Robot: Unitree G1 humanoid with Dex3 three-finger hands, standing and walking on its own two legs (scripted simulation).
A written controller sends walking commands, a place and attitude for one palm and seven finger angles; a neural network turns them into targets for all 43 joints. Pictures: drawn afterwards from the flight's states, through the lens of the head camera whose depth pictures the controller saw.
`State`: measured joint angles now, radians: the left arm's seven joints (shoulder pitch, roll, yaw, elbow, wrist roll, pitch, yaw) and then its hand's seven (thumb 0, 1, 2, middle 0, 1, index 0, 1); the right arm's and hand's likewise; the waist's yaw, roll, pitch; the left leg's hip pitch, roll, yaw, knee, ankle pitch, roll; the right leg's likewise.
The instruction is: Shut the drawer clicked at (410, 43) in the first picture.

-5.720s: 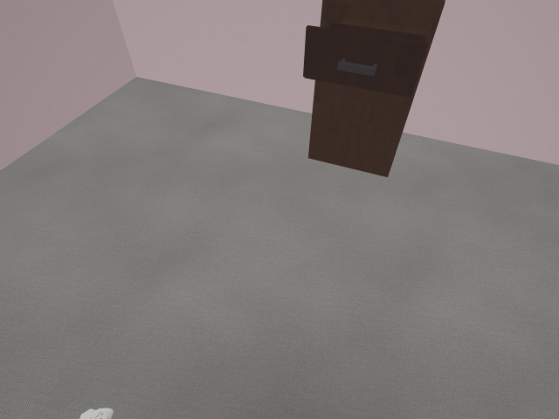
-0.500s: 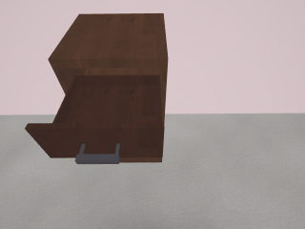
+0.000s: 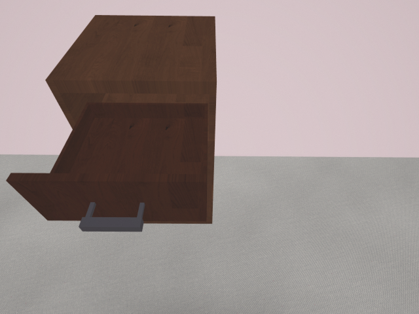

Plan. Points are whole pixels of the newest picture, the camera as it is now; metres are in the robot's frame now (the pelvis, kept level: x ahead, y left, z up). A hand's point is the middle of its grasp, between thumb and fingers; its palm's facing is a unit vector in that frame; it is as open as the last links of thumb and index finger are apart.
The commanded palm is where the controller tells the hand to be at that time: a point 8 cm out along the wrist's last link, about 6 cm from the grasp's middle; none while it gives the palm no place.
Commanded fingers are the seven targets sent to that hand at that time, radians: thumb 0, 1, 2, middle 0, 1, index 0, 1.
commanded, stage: come to a stop and stand still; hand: left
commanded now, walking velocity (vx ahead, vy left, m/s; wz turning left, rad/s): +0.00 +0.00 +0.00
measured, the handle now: (114, 215) +0.33 +0.23 -0.05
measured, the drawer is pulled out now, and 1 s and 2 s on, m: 0.30 0.30 0.30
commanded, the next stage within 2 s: look again from close up in 0.38 s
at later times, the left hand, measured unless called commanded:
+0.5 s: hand out of the picture -0.01 +0.16 -0.18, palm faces +0.03 -0.99 -0.17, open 7.4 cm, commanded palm none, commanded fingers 0.00 0.90 0.90 -0.20 -0.30 -0.20 -0.30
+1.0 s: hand out of the picture +0.03 +0.24 -0.18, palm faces -0.01 -0.98 -0.22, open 7.4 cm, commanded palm none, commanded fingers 0.00 0.90 0.90 -0.20 -0.30 -0.20 -0.30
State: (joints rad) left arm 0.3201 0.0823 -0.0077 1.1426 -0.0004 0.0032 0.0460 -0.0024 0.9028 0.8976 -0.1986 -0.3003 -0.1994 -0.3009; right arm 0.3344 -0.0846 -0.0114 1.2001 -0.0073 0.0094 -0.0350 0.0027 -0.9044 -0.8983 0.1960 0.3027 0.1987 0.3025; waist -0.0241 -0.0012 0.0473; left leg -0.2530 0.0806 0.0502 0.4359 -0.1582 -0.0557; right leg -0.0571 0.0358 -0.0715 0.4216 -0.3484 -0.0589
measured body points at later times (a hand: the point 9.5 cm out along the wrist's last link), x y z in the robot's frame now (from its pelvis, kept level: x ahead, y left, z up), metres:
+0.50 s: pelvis +0.02 +0.01 +0.00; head +0.04 +0.01 +0.45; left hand -0.01 +0.22 -0.16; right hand +0.04 -0.22 -0.16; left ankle +0.04 +0.16 -0.74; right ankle -0.07 -0.07 -0.74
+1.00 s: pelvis +0.00 +0.06 +0.00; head +0.01 +0.07 +0.44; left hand +0.03 +0.30 -0.16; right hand +0.05 -0.17 -0.15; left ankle +0.04 +0.16 -0.74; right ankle -0.07 -0.07 -0.74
